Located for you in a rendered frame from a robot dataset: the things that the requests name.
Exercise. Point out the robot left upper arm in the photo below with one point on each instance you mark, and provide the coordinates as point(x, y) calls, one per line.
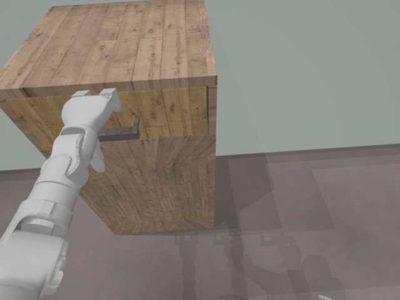
point(31, 265)

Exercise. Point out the cabinet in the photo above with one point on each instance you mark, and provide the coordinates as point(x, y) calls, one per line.
point(149, 185)

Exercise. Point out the left robot forearm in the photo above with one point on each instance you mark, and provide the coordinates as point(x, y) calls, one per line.
point(48, 208)

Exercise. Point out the left robot hand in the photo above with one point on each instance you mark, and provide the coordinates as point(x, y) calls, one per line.
point(94, 112)

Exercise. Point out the drawer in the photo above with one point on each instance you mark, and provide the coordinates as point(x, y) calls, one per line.
point(162, 113)

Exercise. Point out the handle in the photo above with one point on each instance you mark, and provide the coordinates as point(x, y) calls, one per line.
point(120, 134)

